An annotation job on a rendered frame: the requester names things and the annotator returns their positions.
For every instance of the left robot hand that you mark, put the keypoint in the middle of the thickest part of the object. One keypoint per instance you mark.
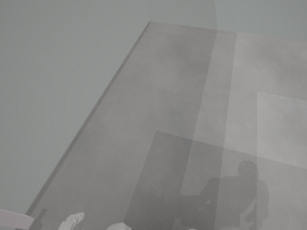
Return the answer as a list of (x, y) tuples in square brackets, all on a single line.
[(71, 221)]

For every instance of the panel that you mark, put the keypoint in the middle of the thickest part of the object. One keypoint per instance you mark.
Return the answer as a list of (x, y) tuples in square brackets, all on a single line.
[(15, 220)]

